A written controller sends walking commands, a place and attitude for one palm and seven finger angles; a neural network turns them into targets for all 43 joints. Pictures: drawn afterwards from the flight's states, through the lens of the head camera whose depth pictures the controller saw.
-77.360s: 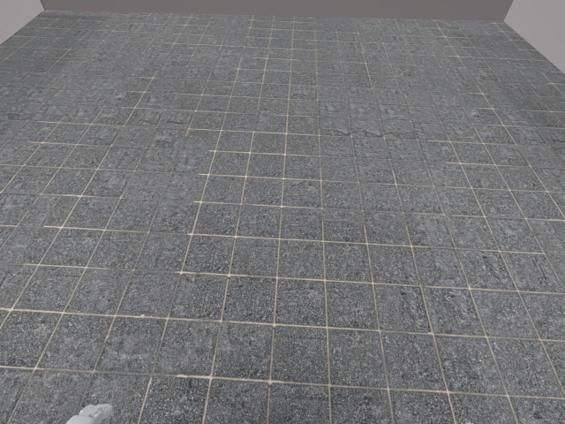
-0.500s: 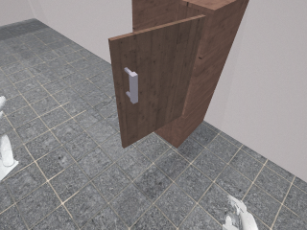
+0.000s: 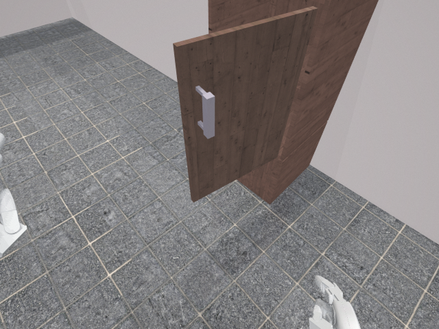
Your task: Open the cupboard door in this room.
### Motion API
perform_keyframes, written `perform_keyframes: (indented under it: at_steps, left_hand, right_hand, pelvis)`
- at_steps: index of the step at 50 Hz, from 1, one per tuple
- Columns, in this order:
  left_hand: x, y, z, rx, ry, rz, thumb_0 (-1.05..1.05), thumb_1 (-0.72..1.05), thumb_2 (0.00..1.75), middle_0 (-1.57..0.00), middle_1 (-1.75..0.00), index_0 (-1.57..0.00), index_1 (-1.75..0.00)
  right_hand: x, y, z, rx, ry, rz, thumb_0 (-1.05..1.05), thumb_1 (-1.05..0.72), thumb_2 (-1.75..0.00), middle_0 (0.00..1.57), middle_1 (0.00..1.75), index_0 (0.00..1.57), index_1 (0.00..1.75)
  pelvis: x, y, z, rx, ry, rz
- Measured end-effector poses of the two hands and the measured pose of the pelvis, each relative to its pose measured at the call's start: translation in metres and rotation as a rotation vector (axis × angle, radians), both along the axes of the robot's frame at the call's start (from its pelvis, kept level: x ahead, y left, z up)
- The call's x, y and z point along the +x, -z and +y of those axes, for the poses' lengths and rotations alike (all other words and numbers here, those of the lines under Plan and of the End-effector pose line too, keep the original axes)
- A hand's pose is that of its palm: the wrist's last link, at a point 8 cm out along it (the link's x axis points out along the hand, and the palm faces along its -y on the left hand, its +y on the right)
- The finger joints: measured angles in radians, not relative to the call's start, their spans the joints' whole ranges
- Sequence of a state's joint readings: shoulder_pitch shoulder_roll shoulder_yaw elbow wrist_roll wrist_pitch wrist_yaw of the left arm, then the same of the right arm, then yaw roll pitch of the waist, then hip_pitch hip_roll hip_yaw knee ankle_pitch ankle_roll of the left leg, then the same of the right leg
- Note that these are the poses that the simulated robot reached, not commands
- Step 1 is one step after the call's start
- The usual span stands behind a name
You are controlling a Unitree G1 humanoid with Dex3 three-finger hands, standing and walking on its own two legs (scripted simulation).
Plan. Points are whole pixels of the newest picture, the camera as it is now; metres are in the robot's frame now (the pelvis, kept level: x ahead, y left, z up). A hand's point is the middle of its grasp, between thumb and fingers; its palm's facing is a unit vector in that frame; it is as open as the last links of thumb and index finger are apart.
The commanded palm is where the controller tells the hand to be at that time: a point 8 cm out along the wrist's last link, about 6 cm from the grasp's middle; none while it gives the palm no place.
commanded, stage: let the arm hang, fingers relaxed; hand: left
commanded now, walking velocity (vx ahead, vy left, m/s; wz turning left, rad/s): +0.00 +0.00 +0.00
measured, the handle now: (204, 112) +0.60 +0.07 +0.05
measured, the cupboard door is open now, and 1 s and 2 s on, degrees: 78 78 78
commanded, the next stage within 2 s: look to check the result in 1.14 s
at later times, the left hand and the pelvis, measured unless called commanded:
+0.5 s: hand out of the picture -0.02 +0.20 -0.16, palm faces +0.08 -0.97 -0.22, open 7.0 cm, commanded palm none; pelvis -0.01 +0.01 +0.01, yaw +3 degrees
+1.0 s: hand out of the picture -0.03 +0.18 -0.16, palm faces +0.07 -0.98 -0.18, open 7.3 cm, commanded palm none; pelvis -0.02 +0.02 +0.01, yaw +2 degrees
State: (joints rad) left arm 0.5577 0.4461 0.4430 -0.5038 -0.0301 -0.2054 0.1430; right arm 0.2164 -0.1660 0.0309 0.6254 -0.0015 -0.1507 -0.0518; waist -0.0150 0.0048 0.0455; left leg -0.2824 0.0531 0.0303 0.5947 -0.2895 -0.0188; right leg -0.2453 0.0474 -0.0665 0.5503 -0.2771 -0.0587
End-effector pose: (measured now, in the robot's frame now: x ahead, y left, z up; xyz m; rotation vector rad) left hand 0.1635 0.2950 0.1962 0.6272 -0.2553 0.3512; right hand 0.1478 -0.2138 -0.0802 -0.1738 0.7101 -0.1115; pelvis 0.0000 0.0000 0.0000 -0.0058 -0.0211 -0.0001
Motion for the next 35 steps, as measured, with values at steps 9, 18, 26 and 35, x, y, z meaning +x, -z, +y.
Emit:
perform_keyframes:
  at_steps: [9, 18, 26, 35]
  left_hand:
    - [0.010, 0.191, 0.012, -0.367, -0.164, 0.664, 0.01, 0.90, 0.90, -0.20, -0.30, -0.20, -0.30]
    - [-0.123, 0.333, -0.059, -0.713, -0.299, 1.356, -0.04, 1.01, 0.90, -0.21, -0.30, -0.21, -0.30]
    - [-0.194, 0.326, -0.041, -0.675, -0.405, 1.550, -0.02, 0.97, 0.90, -0.21, -0.30, -0.20, -0.30]
    - [-0.221, 0.321, -0.046, -0.675, -0.435, 1.610, 0.00, 0.92, 0.90, -0.20, -0.30, -0.20, -0.30]
  right_hand:
    - [-0.012, 0.044, -0.016, -0.014, -0.037, 0.244, 0.01, -0.90, -0.90, 0.21, 0.30, 0.20, 0.30]
    - [-0.087, 0.044, -0.012, -0.062, 0.012, 0.541, 0.01, -0.91, -0.90, 0.20, 0.30, 0.19, 0.29]
    - [-0.142, 0.053, 0.005, -0.009, 0.036, 0.712, 0.01, -0.91, -0.90, 0.20, 0.30, 0.19, 0.29]
    - [-0.170, 0.062, 0.027, 0.054, 0.052, 0.758, 0.00, -0.91, -0.90, 0.20, 0.30, 0.19, 0.29]
  pelvis:
    - [0.002, 0.009, 0.013, 0.000, -0.070, 0.044]
    - [-0.003, -0.004, 0.011, 0.007, -0.058, 0.016]
    - [-0.008, -0.012, 0.015, 0.000, -0.059, 0.008]
    - [-0.013, -0.014, 0.021, 0.006, -0.047, -0.002]
